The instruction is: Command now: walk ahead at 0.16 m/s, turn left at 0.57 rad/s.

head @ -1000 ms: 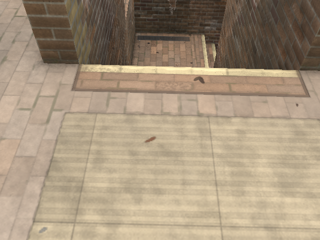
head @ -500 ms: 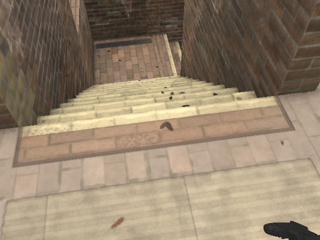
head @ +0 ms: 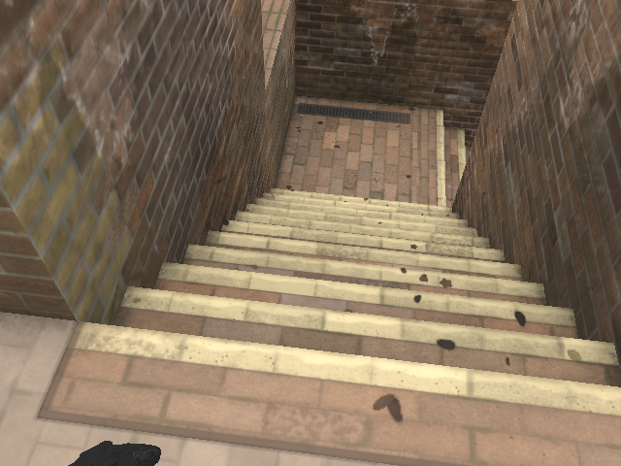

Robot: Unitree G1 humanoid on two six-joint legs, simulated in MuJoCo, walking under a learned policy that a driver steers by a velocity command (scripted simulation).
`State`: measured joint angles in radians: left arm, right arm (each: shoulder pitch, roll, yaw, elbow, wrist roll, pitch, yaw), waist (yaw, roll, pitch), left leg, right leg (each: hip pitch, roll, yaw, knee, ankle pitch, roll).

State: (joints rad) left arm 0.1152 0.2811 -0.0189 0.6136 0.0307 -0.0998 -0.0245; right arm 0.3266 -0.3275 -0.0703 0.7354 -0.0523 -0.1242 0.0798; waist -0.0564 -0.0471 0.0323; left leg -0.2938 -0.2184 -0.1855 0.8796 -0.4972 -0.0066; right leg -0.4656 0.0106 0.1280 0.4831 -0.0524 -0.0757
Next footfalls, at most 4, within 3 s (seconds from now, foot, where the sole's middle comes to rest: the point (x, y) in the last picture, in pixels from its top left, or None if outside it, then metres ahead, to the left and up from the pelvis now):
0.22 left None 0.09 0.12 -0.76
0.86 left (278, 460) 0.47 0.06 -0.76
1.24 right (408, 395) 0.60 -0.23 -0.76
1.64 left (354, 348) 0.82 -0.15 -0.97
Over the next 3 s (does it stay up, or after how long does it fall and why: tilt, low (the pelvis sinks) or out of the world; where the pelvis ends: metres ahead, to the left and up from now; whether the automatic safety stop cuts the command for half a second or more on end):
stays up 1.53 -0.16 -0.87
